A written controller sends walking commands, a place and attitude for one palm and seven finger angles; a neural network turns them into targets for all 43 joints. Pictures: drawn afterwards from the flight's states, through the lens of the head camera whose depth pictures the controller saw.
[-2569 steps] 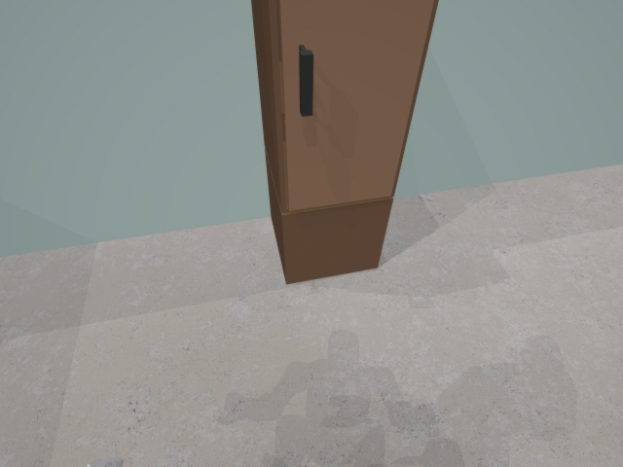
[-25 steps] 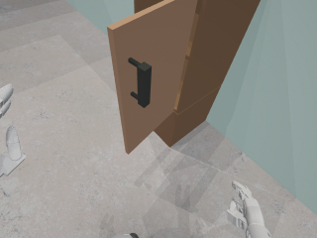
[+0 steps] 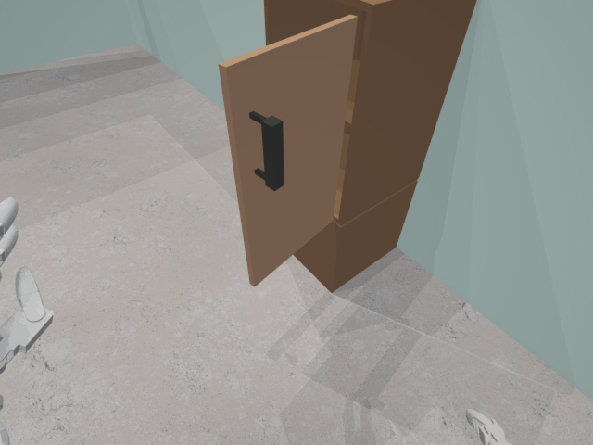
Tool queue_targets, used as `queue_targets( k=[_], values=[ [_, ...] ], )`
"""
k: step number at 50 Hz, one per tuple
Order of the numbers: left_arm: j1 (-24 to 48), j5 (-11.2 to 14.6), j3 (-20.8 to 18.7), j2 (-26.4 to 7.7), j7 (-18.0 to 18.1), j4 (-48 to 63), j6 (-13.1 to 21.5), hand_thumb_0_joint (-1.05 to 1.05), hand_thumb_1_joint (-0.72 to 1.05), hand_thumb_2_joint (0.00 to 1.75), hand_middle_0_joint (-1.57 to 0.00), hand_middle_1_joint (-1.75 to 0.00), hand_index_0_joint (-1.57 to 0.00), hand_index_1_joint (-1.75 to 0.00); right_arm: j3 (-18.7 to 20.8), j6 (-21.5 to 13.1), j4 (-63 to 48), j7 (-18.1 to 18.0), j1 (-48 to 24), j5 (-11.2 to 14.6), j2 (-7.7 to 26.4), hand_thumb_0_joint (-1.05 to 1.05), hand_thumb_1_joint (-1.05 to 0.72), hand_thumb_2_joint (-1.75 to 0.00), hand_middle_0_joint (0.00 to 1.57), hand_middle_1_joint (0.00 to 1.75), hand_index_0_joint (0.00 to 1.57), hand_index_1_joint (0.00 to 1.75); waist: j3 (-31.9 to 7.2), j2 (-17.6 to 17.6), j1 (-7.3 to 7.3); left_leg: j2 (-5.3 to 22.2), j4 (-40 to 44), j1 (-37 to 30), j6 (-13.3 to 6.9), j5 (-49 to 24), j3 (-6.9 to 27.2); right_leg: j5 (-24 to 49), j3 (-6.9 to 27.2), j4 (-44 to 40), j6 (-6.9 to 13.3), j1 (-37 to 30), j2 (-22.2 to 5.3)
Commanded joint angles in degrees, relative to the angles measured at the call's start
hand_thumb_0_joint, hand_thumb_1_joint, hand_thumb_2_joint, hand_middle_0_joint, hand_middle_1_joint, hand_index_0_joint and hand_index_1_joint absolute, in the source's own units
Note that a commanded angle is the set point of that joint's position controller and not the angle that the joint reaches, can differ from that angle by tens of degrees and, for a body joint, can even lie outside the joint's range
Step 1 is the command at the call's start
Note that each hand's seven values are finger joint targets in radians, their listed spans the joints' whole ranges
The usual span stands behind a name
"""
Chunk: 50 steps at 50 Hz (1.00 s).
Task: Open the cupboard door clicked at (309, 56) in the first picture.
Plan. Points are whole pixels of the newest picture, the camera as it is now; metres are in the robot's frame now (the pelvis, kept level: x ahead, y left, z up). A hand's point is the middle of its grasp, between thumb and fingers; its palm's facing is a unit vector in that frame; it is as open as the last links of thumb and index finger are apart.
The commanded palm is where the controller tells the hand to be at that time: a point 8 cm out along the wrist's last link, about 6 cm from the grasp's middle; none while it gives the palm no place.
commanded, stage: stop stepping back and stand still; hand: left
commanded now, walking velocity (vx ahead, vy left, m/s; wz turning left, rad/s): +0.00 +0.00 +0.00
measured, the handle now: (265, 150) +0.60 +0.09 +0.09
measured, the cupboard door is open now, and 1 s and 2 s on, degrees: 100 100 100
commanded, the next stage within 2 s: let the arm hang, fingers relaxed in 0.52 s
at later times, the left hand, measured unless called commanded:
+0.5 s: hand (6, 343) +0.18 +0.28 +0.16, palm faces +0.42 -0.79 -0.45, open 7.4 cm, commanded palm +0.12 +0.32 +0.18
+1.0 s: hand out of the picture -0.01 +0.20 -0.17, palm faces +0.00 -0.98 -0.19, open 7.1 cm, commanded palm none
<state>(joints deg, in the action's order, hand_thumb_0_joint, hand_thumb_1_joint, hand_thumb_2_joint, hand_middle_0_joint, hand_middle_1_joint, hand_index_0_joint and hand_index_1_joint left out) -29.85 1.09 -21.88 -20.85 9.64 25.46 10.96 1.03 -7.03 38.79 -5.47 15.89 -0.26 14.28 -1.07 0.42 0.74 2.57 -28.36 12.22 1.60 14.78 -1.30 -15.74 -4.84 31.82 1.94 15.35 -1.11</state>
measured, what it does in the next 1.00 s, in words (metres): stands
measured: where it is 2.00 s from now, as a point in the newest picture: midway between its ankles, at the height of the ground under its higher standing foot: outside the picture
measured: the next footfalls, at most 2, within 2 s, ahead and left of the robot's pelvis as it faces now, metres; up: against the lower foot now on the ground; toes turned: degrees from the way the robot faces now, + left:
none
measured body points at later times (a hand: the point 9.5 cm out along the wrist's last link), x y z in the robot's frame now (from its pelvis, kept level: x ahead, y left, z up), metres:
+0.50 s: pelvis -0.03 +0.02 +0.01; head -0.02 +0.03 +0.46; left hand +0.15 +0.32 +0.18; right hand +0.13 -0.20 -0.08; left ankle +0.00 +0.15 -0.73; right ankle +0.02 -0.09 -0.73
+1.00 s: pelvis -0.03 +0.02 +0.00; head +0.00 +0.03 +0.45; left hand -0.01 +0.25 -0.16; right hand +0.00 -0.25 -0.14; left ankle +0.00 +0.15 -0.73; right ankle +0.01 -0.09 -0.73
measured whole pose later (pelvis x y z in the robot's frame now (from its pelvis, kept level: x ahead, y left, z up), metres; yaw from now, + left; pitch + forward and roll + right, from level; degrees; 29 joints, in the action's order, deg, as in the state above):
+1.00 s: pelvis -0.03 +0.02 +0.00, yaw +1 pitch -1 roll +0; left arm -14.6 -1.2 0.2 -11.3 0.4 -57.4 -2.3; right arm 0.3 1.6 58.0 -0.2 14.2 -1.5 14.4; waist 5.0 1.3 0.5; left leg 1.5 -30.0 16.0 0.8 13.0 -0.4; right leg -11.6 -5.6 29.2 0.8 16.6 -2.1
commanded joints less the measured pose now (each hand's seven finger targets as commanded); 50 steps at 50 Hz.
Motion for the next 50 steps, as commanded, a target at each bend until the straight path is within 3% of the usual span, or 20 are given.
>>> queue_targets(
  k=[1,3,5,9,12,16,21,26,30,31,32,33,36,38,40,42,45,46,48,50],
  values=[
    [1.06,0.23,-8.94,-12.82,0.33,12.93,4.21,0.00,0.90,0.90,-0.20,-0.30,-0.20,-0.30,1.22,-3.56,-10.82,0.53,-7.82,0.22,4.95,0.00,-0.90,-0.90,0.20,0.30,0.20,0.30,0.11,-6.91,-0.51,3.37,7.11,7.45,-4.78,1.08,3.60,1.22,6.13,-5.20,-1.38,-4.33,-2.14],
    [0.41,0.29,-8.98,-12.36,0.40,10.26,4.28,0.00,0.90,0.90,-0.20,-0.30,-0.20,-0.30,1.24,-3.71,-10.74,0.72,-7.52,0.22,4.73,0.00,-0.90,-0.90,0.20,0.30,0.20,0.30,0.93,-0.54,-0.46,2.02,4.77,8.23,-4.20,2.81,2.49,-0.75,8.67,-8.31,-0.97,-3.62,-3.27],
    [1.18,0.57,-8.64,-12.19,0.26,9.83,4.34,0.00,0.90,0.90,-0.20,-0.30,-0.20,-0.30,1.38,-3.71,-10.85,1.01,-7.45,0.24,4.65,0.00,-0.90,-0.90,0.20,0.30,0.20,0.30,0.53,2.30,-0.20,0.33,1.38,5.86,-3.48,2.58,0.86,-3.34,11.07,-11.66,-0.14,-1.05,-5.29],
    [1.95,0.53,-8.05,-11.87,0.08,10.68,4.24,0.00,0.90,0.90,-0.20,-0.30,-0.20,-0.30,1.17,-3.67,-10.84,1.02,-7.76,0.04,4.47,0.00,-0.90,-0.90,0.20,0.30,0.20,0.30,0.44,-0.76,-0.19,0.45,3.00,2.80,-3.13,2.72,1.26,-5.66,10.18,-12.76,-0.35,1.35,-4.76],
    [2.98,0.29,-7.96,-11.81,0.05,11.01,4.22,0.00,0.90,0.90,-0.20,-0.30,-0.20,-0.30,0.86,-3.86,-11.14,0.86,-7.99,0.00,4.51,0.00,-0.90,-0.90,0.20,0.30,0.20,0.30,1.13,-3.79,-0.44,2.45,8.67,5.24,-3.40,4.76,3.56,-3.63,6.87,-10.22,-1.79,-1.34,-1.79],
    [3.86,-0.12,-7.73,-11.64,0.09,11.35,4.14,0.00,0.90,0.90,-0.20,-0.30,-0.20,-0.30,0.79,-4.32,-11.31,0.75,-8.00,-0.05,4.47,0.00,-0.90,-0.90,0.20,0.30,0.20,0.30,-0.19,-6.26,-0.84,2.94,11.60,7.24,-3.37,5.12,3.75,1.86,4.96,-8.09,-2.37,-5.87,-0.44],
    [3.36,-0.08,-7.44,-11.38,0.06,11.22,3.98,0.00,0.90,0.90,-0.20,-0.30,-0.20,-0.30,0.94,-4.55,-11.29,0.98,-7.96,-0.12,4.24,0.00,-0.90,-0.90,0.20,0.30,0.20,0.30,-1.64,-3.15,-0.90,1.28,8.53,5.29,-2.68,1.57,1.50,4.33,6.24,-11.04,-2.09,-6.39,-1.54],
    [2.73,0.03,-7.56,-11.47,0.07,12.00,3.82,0.00,0.90,0.90,-0.20,-0.30,-0.20,-0.30,1.00,-4.27,-11.46,1.02,-8.23,-0.16,4.33,0.00,-0.90,-0.90,0.20,0.30,0.20,0.30,-1.38,-5.68,-0.81,1.09,9.38,4.91,-2.23,1.48,1.59,3.47,5.70,-11.81,-2.04,-6.00,-1.19],
    [1.70,0.15,-7.63,-10.99,0.13,11.66,3.92,0.00,0.90,0.90,-0.20,-0.30,-0.20,-0.30,1.03,-3.84,-11.76,0.91,-8.05,0.07,4.30,0.00,-0.90,-0.90,0.20,0.30,0.20,0.30,-1.93,-4.23,-0.92,1.51,10.28,5.43,-2.36,0.32,1.99,5.86,4.79,-10.73,-2.43,-7.85,-0.62],
    [5.79,-2.82,17.86,-0.61,-7.40,-33.59,-3.19,0.00,0.90,0.90,-0.20,-0.30,-0.20,-0.30,3.79,-7.11,4.04,5.71,-10.63,0.43,12.24,0.00,-0.90,-0.90,0.20,0.30,0.20,0.30,2.52,-6.47,2.68,3.70,1.81,8.52,-2.49,-10.50,5.22,8.77,2.27,-3.21,-1.29,2.44,-3.16],
    [6.69,-3.10,14.39,-1.74,-9.20,-35.29,-8.82,0.00,0.90,0.90,-0.20,-0.30,-0.20,-0.30,4.11,-1.14,3.59,6.20,-6.76,0.36,13.08,0.00,-0.90,-0.90,0.20,0.30,0.20,0.30,0.60,-6.99,1.00,5.08,3.65,8.47,-3.15,-14.96,5.41,7.82,4.72,-3.38,-0.62,1.63,-4.29],
    [7.68,-3.12,14.41,-1.39,-9.47,-36.69,-9.99,0.00,0.90,0.90,-0.20,-0.30,-0.20,-0.30,3.68,0.91,2.78,6.01,-6.20,-0.01,11.25,0.00,-0.90,-0.90,0.20,0.30,0.20,0.30,-1.24,-4.00,0.50,6.09,3.95,9.93,-4.54,-12.30,7.10,3.96,3.41,-0.83,-0.08,0.56,-2.99],
    [11.70,-3.44,15.35,-3.32,-9.69,-45.42,-10.15,0.00,0.90,0.90,-0.20,-0.30,-0.20,-0.30,2.84,3.22,2.79,5.77,-7.50,-0.89,12.14,0.00,-0.90,-0.90,0.20,0.30,0.20,0.30,-2.95,4.44,-0.73,5.10,3.84,10.81,-5.67,-8.90,8.79,3.55,4.66,-0.32,0.90,-2.81,-2.84],
    [14.57,-3.50,15.97,-5.19,-9.62,-52.98,-10.22,0.00,0.90,0.90,-0.20,-0.30,-0.20,-0.30,2.77,4.45,4.72,5.79,-7.46,-1.04,12.12,0.00,-0.90,-0.90,0.20,0.30,0.20,0.30,-4.12,8.18,-0.76,2.24,0.42,8.13,-4.74,-6.91,5.86,6.17,7.13,-4.36,2.06,-2.98,-6.18],
    [18.07,-3.11,17.31,-5.33,-9.37,-60.02,-10.73,0.00,0.90,0.90,-0.20,-0.30,-0.20,-0.30,1.98,5.70,7.17,5.72,-6.21,-1.13,10.29,0.00,-0.90,-0.90,0.20,0.30,0.20,0.30,-3.18,6.42,0.15,0.47,-0.54,4.98,-3.81,-4.76,4.03,3.67,8.53,-7.43,3.00,-0.67,-8.13],
    [19.40,-2.75,18.39,-4.45,-9.07,-66.10,-11.00,0.00,0.90,0.90,-0.20,-0.30,-0.20,-0.30,1.34,6.44,9.51,5.66,-5.52,-1.30,8.84,0.00,-0.90,-0.90,0.20,0.30,0.20,0.30,-2.15,0.05,0.19,0.95,1.15,4.13,-3.57,-4.74,4.33,1.69,7.92,-7.62,2.54,-0.37,-7.37],
    [18.37,-2.28,19.22,-3.03,-8.90,-73.79,-10.83,0.00,0.90,0.90,-0.20,-0.30,-0.20,-0.30,0.80,6.86,12.86,5.29,-5.10,-1.23,7.64,0.00,-0.90,-0.90,0.20,0.30,0.20,0.30,-1.76,-6.27,-0.39,2.11,4.76,4.46,-3.32,-2.63,5.12,-0.33,7.22,-8.55,1.55,-2.50,-5.97],
    [17.83,-2.25,19.19,-3.03,-8.81,-75.71,-10.77,0.00,0.90,0.90,-0.20,-0.30,-0.20,-0.30,0.91,7.04,13.48,5.12,-4.82,-1.11,7.78,0.00,-0.90,-0.90,0.20,0.30,0.20,0.30,-1.21,-5.23,-0.64,2.36,5.12,4.38,-3.32,-1.65,5.40,-1.21,6.96,-9.49,1.37,-2.70,-5.61],
    [17.06,-2.06,18.89,-1.49,-8.75,-79.11,-10.75,0.00,0.90,0.90,-0.20,-0.30,-0.20,-0.30,0.92,7.25,15.70,4.83,-3.48,-1.24,6.77,0.00,-0.90,-0.90,0.20,0.30,0.20,0.30,0.14,-8.01,-0.63,2.43,6.34,5.16,-3.21,1.08,5.35,-2.62,6.91,-10.90,1.62,-3.03,-5.67],
    [16.46,-1.91,18.93,-1.80,-8.79,-81.88,-10.65,0.00,0.90,0.90,-0.20,-0.30,-0.20,-0.30,1.01,7.40,17.49,4.70,-2.08,-1.15,6.37,0.00,-0.90,-0.90,0.20,0.30,0.20,0.30,0.76,-8.01,-0.64,2.16,6.83,5.20,-3.19,2.86,5.12,-3.86,7.03,-12.19,1.84,-3.21,-5.83]
  ],
)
